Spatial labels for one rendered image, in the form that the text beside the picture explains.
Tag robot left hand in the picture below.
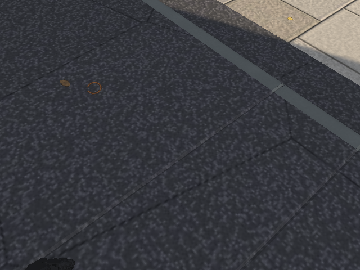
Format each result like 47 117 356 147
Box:
25 258 75 270

